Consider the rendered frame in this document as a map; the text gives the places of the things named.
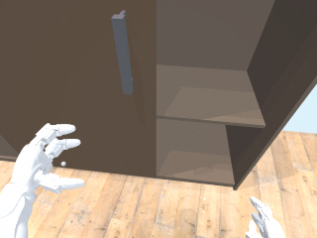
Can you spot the left robot hand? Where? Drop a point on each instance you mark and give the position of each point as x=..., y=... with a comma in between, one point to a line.
x=27, y=169

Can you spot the handle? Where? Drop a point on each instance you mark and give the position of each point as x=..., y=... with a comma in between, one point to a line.
x=122, y=49

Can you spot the wardrobe door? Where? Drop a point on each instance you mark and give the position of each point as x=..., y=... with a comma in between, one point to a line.
x=59, y=66
x=6, y=149

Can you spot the right robot hand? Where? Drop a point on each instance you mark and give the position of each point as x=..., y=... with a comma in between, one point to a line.
x=268, y=226

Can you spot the robot left forearm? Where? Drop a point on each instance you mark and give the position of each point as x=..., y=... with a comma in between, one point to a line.
x=16, y=207

